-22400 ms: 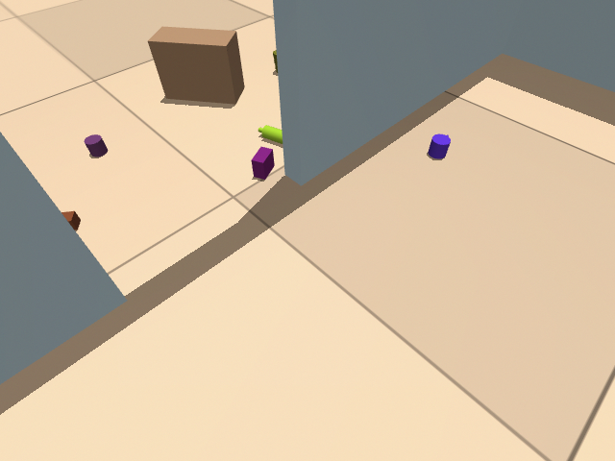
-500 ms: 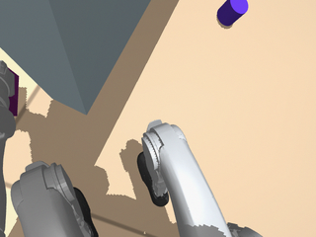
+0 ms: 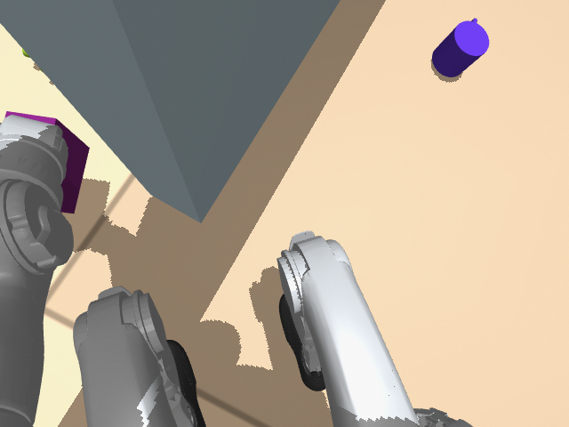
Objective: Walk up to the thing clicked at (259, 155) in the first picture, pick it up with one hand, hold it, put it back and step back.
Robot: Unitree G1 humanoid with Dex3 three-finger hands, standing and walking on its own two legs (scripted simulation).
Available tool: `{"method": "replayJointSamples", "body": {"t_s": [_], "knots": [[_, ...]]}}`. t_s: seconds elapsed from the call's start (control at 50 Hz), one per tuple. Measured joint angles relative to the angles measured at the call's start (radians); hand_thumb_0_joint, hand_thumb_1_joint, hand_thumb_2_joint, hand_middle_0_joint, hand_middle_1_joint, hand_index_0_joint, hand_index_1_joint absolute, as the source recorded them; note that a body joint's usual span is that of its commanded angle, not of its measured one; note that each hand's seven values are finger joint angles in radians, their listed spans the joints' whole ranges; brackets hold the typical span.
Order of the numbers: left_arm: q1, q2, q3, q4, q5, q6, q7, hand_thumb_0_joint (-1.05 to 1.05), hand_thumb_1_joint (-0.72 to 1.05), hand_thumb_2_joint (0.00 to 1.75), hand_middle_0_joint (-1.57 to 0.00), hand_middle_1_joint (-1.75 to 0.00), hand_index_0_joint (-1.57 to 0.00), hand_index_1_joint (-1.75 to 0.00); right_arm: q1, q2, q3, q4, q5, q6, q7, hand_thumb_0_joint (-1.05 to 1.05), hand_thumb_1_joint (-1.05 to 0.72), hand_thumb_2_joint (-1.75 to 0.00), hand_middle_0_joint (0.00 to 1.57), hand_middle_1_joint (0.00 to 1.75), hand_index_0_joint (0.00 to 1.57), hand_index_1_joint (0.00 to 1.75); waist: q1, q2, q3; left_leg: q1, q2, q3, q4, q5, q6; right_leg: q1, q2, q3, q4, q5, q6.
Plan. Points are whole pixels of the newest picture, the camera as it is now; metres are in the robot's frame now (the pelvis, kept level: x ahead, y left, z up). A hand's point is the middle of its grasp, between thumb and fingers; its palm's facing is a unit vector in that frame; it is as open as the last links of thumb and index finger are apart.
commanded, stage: lift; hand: left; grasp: from above
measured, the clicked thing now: (43, 166) +0.52 +0.24 -0.18
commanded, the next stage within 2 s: hold in 1.40 s
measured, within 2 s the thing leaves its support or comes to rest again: neither
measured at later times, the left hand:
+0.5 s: hand out of the picture +0.44 +0.25 +0.07, palm faces -0.09 -0.46 -0.88, open 9.6 cm
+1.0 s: hand out of the picture +0.40 +0.23 +0.23, palm faces -0.13 -0.45 -0.89, open 9.4 cm
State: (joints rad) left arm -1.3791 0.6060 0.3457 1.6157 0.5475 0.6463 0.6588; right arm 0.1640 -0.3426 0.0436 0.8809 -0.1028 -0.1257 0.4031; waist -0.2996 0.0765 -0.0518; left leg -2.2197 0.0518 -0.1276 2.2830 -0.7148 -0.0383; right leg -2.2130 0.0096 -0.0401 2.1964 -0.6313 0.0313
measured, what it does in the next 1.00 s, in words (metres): rises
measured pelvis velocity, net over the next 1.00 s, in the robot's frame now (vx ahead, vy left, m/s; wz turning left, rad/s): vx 0.04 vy -0.02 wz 0.07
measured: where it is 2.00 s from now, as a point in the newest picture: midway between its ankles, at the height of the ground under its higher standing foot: (250, 384)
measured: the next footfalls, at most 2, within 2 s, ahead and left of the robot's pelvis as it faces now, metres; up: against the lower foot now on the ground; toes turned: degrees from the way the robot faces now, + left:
none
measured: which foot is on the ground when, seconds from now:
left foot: down 0.00-1.00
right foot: down 0.00-1.00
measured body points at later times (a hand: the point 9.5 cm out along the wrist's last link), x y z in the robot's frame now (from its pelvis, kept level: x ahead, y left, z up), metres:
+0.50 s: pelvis +0.01 -0.01 +0.13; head +0.16 +0.00 +0.55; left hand +0.44 +0.27 +0.12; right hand +0.07 -0.29 +0.00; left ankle +0.07 +0.14 -0.33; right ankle +0.10 -0.12 -0.33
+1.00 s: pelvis +0.04 -0.02 +0.28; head +0.13 -0.03 +0.72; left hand +0.40 +0.25 +0.29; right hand +0.13 -0.29 +0.15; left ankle +0.07 +0.14 -0.33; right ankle +0.10 -0.12 -0.33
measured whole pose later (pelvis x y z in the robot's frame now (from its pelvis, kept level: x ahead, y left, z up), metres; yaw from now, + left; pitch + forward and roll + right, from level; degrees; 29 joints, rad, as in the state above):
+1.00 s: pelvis +0.04 -0.02 +0.28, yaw +4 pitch +21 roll -1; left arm -0.91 0.25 0.13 1.33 0.44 0.88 0.56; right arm 0.18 -0.28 -0.02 0.94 0.01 -0.19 0.09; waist -0.13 0.06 -0.20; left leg -1.11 0.09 -0.04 1.28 -0.53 -0.07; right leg -1.13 0.02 -0.03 1.27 -0.50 -0.02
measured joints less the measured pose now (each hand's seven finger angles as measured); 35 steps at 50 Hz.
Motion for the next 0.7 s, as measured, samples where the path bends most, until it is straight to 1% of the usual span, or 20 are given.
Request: {"method": "replayJointSamples", "body": {"t_s": [0.04,0.08,0.12,0.2,0.24,0.4,0.48,0.54,0.6,0.64,0.7], "knots": [[0.028,-0.025,-0.007,-0.017,0.012,0.005,-0.015,0.00,0.06,0.53,-0.77,-0.45,-0.76,-0.46,0.000,0.004,-0.014,0.000,0.009,0.001,-0.010,0.00,-0.90,-0.90,0.20,0.29,0.20,0.30,0.013,0.006,-0.024,0.011,0.001,0.010,-0.011,-0.001,0.001,0.007,-0.001,0.008,-0.004,-0.003,-0.001],[0.063,-0.051,-0.013,-0.040,0.013,0.013,-0.026,0.00,0.06,0.53,-0.77,-0.46,-0.76,-0.46,0.000,0.009,-0.029,0.000,0.020,0.004,-0.023,0.00,-0.90,-0.90,0.20,0.29,0.20,0.30,0.028,0.010,-0.050,0.027,0.002,0.019,-0.026,-0.002,0.000,0.018,-0.001,0.015,-0.013,-0.006,-0.003],[0.098,-0.077,-0.016,-0.074,0.000,0.024,-0.035,0.00,0.05,0.54,-0.77,-0.46,-0.76,-0.47,0.001,0.015,-0.042,-0.002,0.030,0.007,-0.041,0.00,-0.90,-0.90,0.20,0.29,0.20,0.30,0.045,0.012,-0.071,0.052,0.002,0.029,-0.047,-0.002,0.000,0.037,-0.002,0.022,-0.027,-0.009,-0.004],[0.156,-0.128,-0.026,-0.141,-0.042,0.052,-0.057,0.00,0.04,0.56,-0.76,-0.48,-0.75,-0.48,0.002,0.022,-0.051,-0.002,0.050,0.011,-0.085,0.00,-0.90,-0.90,0.20,0.29,0.20,0.30,0.078,0.012,-0.108,0.112,0.002,0.046,-0.106,0.005,0.000,0.091,-0.007,0.033,-0.071,-0.010,-0.008],[0.179,-0.149,-0.038,-0.163,-0.051,0.069,-0.064,0.00,0.04,0.57,-0.76,-0.49,-0.75,-0.49,0.001,0.023,-0.053,-0.004,0.057,0.014,-0.109,0.00,-0.90,-0.90,0.20,0.29,0.20,0.30,0.090,0.013,-0.126,0.148,0.003,0.052,-0.140,0.008,-0.001,0.125,-0.008,0.035,-0.101,-0.010,-0.011],[0.244,-0.197,-0.086,-0.202,-0.046,0.125,-0.093,0.01,0.04,0.59,-0.73,-0.52,-0.72,-0.52,0.009,0.023,-0.055,-0.006,0.077,-0.002,-0.191,0.00,-0.89,-0.89,0.20,0.29,0.20,0.30,0.105,-0.006,-0.183,0.331,0.012,0.068,-0.300,0.021,-0.007,0.301,-0.008,0.036,-0.247,-0.005,-0.022],[0.276,-0.216,-0.123,-0.221,-0.025,0.145,-0.123,0.01,0.03,0.60,-0.72,-0.53,-0.71,-0.53,0.015,0.024,-0.057,0.010,0.090,-0.014,-0.219,0.00,-0.89,-0.89,0.20,0.29,0.20,0.30,0.109,-0.013,-0.196,0.429,0.017,0.065,-0.387,0.033,-0.014,0.402,-0.007,0.025,-0.333,0.005,-0.030],[0.324,-0.236,-0.157,-0.254,-0.014,0.156,-0.140,0.01,0.03,0.61,-0.72,-0.54,-0.71,-0.54,0.025,0.027,-0.059,0.015,0.103,-0.023,-0.236,0.01,-0.89,-0.90,0.20,0.29,0.20,0.30,0.114,-0.015,-0.202,0.510,0.022,0.064,-0.459,0.045,-0.019,0.483,-0.004,0.019,-0.405,0.014,-0.036],[0.393,-0.268,-0.192,-0.307,-0.024,0.171,-0.144,0.01,0.04,0.60,-0.72,-0.53,-0.71,-0.53,0.036,0.033,-0.059,0.017,0.118,-0.026,-0.252,0.01,-0.89,-0.90,0.20,0.30,0.20,0.30,0.127,-0.017,-0.204,0.599,0.029,0.068,-0.540,0.059,-0.021,0.572,0.001,0.016,-0.483,0.027,-0.040],[0.440,-0.293,-0.201,-0.344,-0.038,0.181,-0.143,0.01,0.04,0.60,-0.72,-0.53,-0.71,-0.53,0.039,0.037,-0.057,0.016,0.125,-0.028,-0.265,0.01,-0.89,-0.90,0.20,0.30,0.20,0.30,0.136,-0.019,-0.201,0.664,0.032,0.072,-0.597,0.071,-0.022,0.636,0.003,0.017,-0.537,0.036,-0.042],[0.492,-0.325,-0.205,-0.384,-0.069,0.200,-0.136,0.01,0.05,0.60,-0.71,-0.54,-0.70,-0.54,0.037,0.046,-0.055,0.018,0.129,-0.034,-0.283,0.01,-0.90,-0.90,0.20,0.30,0.20,0.30,0.150,-0.023,-0.190,0.766,0.034,0.080,-0.684,0.091,-0.023,0.736,0.004,0.019,-0.619,0.053,-0.045]]}}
